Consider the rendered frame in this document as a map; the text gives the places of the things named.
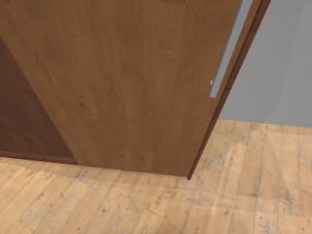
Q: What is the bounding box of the wardrobe door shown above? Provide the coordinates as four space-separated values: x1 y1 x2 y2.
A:
0 0 261 177
0 36 74 159

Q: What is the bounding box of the handle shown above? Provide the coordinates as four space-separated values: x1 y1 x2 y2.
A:
209 0 253 98

